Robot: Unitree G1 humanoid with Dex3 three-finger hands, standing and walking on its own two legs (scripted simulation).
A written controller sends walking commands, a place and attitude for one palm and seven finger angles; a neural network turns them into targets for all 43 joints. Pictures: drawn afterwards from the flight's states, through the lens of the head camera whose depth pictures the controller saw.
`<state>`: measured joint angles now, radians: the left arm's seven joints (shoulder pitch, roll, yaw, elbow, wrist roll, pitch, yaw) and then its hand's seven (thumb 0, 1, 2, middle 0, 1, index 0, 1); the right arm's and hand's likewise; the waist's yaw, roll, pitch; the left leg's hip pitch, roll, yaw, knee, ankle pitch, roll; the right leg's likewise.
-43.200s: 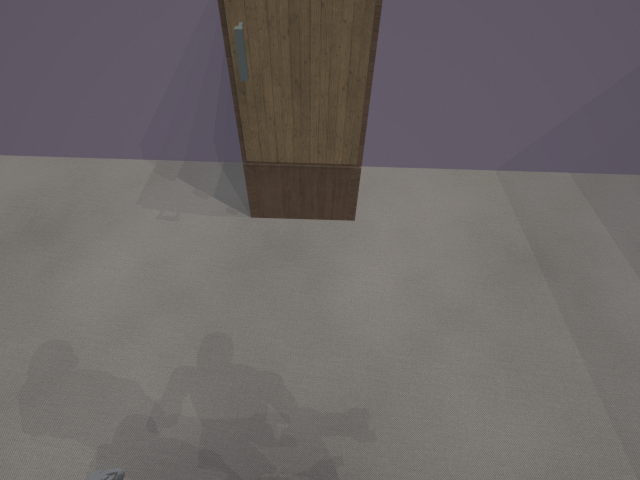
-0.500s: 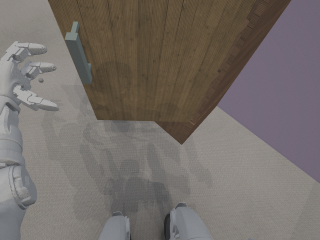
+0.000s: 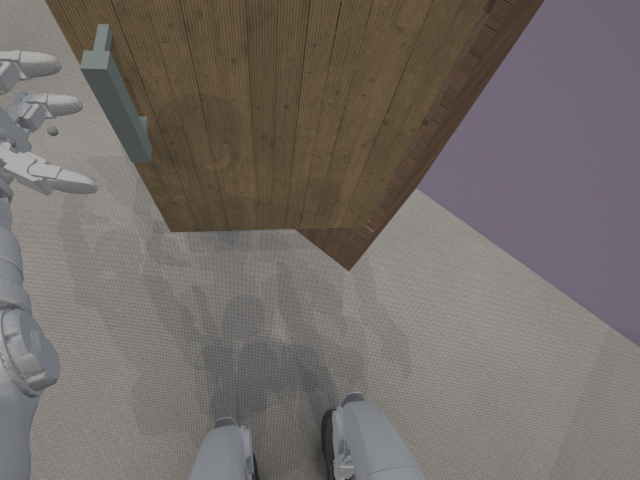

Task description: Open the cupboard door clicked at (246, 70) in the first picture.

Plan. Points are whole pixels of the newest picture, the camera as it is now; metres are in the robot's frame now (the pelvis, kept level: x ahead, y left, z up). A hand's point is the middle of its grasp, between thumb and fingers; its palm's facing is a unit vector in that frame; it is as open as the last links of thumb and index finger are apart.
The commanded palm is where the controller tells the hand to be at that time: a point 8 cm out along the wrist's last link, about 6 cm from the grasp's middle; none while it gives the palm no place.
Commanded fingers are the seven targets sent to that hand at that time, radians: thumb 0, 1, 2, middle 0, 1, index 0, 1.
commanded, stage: move the hooked fingers beside the handle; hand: left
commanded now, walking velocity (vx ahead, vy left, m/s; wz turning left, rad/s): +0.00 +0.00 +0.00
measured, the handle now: (124, 100) +0.55 +0.19 +0.07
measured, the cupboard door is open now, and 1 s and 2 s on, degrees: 43 43 43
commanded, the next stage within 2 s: slide the fingers in behind the handle in 0.54 s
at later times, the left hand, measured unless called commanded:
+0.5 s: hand (57, 137) +0.49 +0.25 +0.07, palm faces +0.00 -1.00 -0.02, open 14.0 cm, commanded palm +0.47 +0.29 +0.07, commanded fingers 0.00 -0.50 0.30 -0.30 -1.20 -0.30 -1.20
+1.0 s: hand (81, 137) +0.49 +0.22 +0.07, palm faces -0.01 -1.00 -0.01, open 14.0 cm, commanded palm +0.48 +0.27 +0.07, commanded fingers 0.00 -0.50 0.30 -0.30 -1.20 -0.30 -1.20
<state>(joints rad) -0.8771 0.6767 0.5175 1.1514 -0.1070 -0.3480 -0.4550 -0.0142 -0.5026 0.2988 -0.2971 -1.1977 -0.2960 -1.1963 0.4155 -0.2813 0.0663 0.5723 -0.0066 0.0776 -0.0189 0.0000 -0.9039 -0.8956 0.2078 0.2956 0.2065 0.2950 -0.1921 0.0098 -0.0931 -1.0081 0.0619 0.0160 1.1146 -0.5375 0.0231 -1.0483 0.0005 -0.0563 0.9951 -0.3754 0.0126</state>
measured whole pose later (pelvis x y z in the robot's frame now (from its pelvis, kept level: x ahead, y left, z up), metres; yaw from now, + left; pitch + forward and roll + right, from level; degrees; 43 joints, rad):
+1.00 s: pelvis +0.00 -0.01 +0.00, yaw +1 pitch +23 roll -3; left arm -0.88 0.59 0.45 1.15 -0.11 -0.38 -0.39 -0.01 -0.50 0.30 -0.30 -1.20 -0.30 -1.20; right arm 0.38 -0.28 0.06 0.59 0.00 0.06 -0.02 0.00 -0.90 -0.90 0.21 0.30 0.21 0.29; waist -0.18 0.01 -0.10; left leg -0.99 0.05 0.00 1.11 -0.53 0.01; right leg -1.03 -0.01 -0.07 1.00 -0.38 0.00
